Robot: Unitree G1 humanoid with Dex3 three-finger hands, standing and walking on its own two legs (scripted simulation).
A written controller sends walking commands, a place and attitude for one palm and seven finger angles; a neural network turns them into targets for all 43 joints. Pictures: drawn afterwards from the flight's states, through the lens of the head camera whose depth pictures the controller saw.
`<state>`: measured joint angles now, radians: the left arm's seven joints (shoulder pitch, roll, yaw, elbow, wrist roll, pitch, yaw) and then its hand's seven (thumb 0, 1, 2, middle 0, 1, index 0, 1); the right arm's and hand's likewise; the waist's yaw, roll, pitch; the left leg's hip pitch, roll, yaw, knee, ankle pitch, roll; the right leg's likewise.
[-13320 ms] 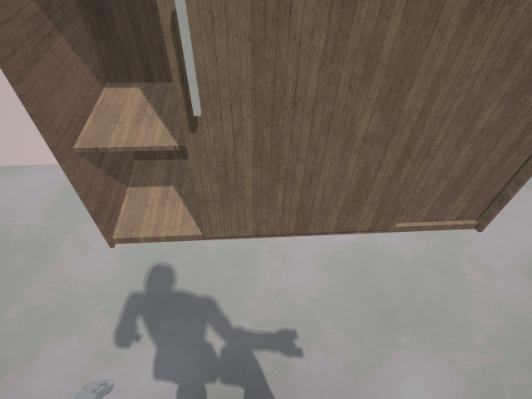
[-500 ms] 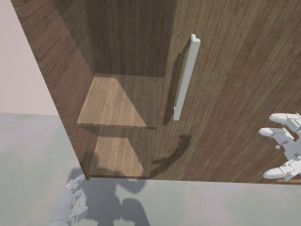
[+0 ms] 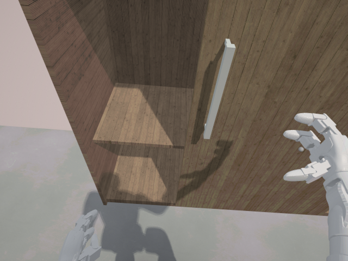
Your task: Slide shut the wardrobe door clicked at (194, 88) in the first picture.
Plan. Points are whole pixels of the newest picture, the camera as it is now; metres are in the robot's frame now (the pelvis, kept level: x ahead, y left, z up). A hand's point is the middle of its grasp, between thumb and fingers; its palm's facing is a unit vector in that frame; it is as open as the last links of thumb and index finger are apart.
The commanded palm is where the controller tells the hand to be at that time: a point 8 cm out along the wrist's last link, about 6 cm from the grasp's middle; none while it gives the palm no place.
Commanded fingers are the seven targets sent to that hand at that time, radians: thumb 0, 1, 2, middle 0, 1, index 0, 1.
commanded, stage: move the hooked fingers beside the handle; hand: right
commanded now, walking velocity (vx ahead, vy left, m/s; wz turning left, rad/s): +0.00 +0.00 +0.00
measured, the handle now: (215, 95) +0.54 -0.09 +0.11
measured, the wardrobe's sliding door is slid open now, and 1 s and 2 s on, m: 0.41 0.41 0.41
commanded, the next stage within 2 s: feel for the door with the fingertips in 1.90 s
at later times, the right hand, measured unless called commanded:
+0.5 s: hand (266, 129) +0.39 -0.19 +0.13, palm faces +0.03 +1.00 -0.01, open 14.0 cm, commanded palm +0.37 -0.24 +0.14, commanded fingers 0.00 0.50 -0.30 0.30 1.20 0.30 1.20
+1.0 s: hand (244, 109) +0.44 -0.15 +0.14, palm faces +0.03 +1.00 -0.02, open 14.0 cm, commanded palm +0.42 -0.20 +0.13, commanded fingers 0.00 0.50 -0.30 0.30 1.20 0.30 1.20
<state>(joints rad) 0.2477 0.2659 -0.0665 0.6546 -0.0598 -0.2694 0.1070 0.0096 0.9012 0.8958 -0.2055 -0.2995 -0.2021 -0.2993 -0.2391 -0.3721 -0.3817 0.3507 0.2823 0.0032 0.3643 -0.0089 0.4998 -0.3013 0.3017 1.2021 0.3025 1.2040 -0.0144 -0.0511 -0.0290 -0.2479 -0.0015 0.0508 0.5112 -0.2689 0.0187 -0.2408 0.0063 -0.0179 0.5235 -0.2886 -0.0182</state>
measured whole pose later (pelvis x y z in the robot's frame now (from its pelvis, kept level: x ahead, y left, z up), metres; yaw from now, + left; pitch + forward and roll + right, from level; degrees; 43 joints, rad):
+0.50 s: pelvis +0.00 +0.00 +0.00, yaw +1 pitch +2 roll +0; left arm 0.27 0.26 -0.05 0.67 -0.05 -0.20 0.08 0.01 0.90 0.90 -0.20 -0.30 -0.20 -0.30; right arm -0.45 -0.31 -0.30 0.55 0.21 -0.03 0.23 -0.01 0.50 -0.30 0.30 1.20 0.30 1.20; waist 0.02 -0.05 -0.03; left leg -0.30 0.00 0.04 0.53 -0.27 0.02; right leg -0.28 0.01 -0.03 0.52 -0.29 -0.02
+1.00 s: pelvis +0.00 +0.01 +0.00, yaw +1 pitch +5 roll +0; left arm 0.32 0.27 -0.03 0.71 -0.04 -0.13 0.05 0.01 0.90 0.90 -0.20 -0.30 -0.20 -0.30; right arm -0.73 -0.31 -0.28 0.88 0.14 -0.16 0.14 -0.01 0.50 -0.30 0.30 1.20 0.30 1.20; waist 0.06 -0.04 -0.04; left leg -0.36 -0.01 0.04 0.56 -0.28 0.03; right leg -0.35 -0.01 -0.03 0.56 -0.30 -0.01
